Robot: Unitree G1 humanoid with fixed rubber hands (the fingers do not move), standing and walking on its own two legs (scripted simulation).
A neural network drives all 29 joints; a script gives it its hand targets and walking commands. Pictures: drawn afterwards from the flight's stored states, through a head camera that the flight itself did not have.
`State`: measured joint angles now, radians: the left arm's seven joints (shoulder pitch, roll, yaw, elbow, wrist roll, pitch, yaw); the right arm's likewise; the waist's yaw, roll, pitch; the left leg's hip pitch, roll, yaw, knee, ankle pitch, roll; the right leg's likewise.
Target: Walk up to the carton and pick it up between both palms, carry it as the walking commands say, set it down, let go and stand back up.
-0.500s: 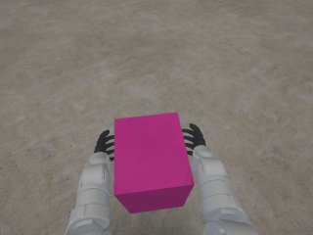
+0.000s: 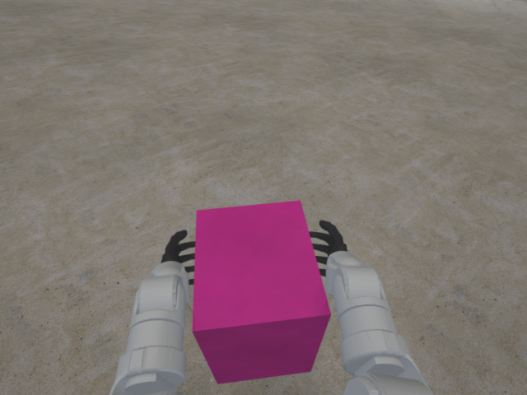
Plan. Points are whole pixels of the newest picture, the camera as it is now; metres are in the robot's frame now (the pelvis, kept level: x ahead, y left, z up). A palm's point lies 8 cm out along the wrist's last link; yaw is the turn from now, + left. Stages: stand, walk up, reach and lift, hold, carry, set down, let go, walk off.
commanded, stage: reach and lift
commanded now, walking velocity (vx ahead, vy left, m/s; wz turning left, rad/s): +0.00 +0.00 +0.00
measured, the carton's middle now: (257, 296) +0.31 +0.03 -0.04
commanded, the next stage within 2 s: hold in 1.26 s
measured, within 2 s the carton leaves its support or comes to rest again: neither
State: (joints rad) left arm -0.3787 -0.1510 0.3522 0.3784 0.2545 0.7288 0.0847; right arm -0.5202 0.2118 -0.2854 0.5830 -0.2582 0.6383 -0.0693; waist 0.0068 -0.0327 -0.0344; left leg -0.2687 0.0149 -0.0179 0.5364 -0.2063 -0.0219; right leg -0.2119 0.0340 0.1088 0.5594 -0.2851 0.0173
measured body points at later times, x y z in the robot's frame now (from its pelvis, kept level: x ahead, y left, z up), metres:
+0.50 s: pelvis +0.00 +0.00 +0.00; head -0.04 +0.02 +0.45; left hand +0.32 +0.16 +0.03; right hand +0.34 -0.11 +0.05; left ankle +0.06 +0.13 -0.73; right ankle +0.02 -0.13 -0.73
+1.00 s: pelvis +0.00 +0.00 +0.00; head -0.04 +0.02 +0.45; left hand +0.32 +0.15 +0.03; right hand +0.33 -0.12 +0.04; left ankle +0.06 +0.13 -0.73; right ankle +0.02 -0.13 -0.73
